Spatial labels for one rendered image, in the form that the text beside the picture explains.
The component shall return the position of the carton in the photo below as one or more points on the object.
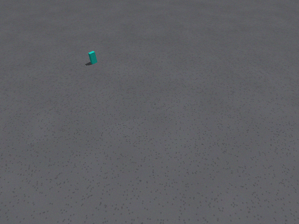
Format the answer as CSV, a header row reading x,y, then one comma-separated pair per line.
x,y
92,57

